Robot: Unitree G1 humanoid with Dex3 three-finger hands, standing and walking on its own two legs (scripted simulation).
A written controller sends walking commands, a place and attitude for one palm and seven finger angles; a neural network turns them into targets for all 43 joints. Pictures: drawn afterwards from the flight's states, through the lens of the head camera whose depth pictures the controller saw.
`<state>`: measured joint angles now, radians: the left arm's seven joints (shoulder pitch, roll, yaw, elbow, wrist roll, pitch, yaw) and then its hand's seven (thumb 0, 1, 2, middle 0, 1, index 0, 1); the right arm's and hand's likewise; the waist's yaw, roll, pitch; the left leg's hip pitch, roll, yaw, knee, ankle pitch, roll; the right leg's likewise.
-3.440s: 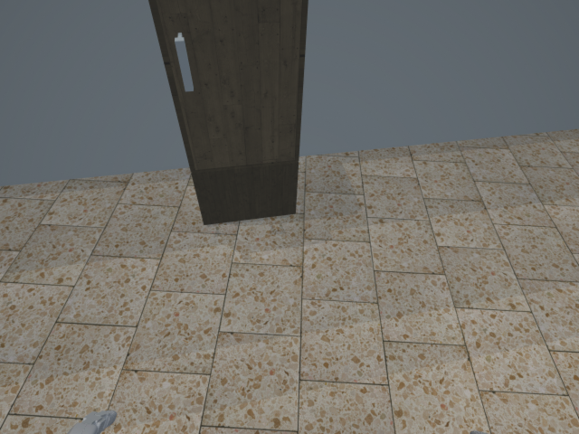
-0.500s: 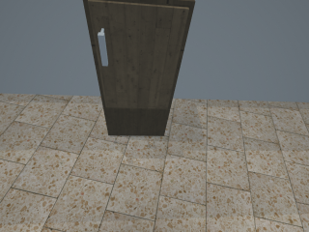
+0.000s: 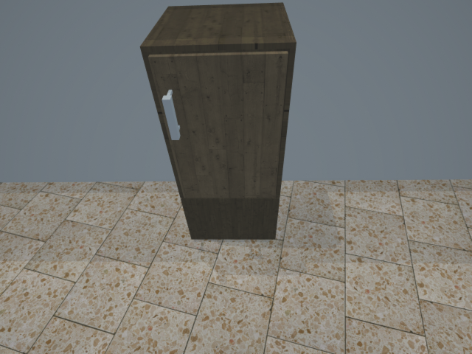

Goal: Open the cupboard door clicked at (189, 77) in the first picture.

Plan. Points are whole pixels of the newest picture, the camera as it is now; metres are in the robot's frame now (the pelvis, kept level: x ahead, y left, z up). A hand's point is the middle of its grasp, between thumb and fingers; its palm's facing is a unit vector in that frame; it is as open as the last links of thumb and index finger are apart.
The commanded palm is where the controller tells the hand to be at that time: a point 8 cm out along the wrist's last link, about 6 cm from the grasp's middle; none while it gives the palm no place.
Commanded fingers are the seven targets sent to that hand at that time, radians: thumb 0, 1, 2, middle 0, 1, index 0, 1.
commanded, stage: take the last steps up to it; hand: left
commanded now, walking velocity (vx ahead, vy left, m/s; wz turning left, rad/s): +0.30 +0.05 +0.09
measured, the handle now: (172, 115) +0.77 +0.26 +0.00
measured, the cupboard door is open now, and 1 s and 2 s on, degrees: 0 0 0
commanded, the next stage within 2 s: come to a stop and stand still in 0.48 s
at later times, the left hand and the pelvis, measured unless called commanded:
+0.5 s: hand out of the picture +0.10 +0.26 -0.19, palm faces +0.11 -0.98 -0.17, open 7.4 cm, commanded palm none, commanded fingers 0.00 0.90 0.90 -0.20 -0.30 -0.20 -0.30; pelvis +0.15 +0.09 -0.01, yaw +2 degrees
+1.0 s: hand (145, 294) +0.29 +0.24 -0.17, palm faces +0.06 -0.97 -0.23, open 7.3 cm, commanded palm none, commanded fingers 0.00 0.90 0.90 -0.20 -0.30 -0.20 -0.30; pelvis +0.20 +0.07 -0.01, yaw +3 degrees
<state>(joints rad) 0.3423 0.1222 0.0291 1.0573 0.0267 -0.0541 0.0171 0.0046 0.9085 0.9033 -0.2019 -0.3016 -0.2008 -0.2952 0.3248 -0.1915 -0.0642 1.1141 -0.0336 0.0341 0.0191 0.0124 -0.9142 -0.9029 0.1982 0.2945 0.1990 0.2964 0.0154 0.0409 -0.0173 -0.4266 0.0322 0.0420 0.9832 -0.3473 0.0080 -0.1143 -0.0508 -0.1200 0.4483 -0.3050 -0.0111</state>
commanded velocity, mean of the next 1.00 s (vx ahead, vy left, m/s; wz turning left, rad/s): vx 0.04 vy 0.02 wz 0.00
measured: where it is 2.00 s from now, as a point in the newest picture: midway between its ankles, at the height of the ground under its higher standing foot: outside the picture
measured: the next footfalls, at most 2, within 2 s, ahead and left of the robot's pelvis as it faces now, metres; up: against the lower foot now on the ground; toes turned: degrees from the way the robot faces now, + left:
left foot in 0.34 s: +0.22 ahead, +0.18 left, +0.00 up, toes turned +11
right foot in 0.76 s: +0.33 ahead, -0.04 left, +0.00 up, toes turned -4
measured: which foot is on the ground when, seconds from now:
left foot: up 0.00-0.32, down 0.34-0.82, up 0.84-1.00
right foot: down 0.00-0.34, up 0.36-0.74, down 0.76-1.00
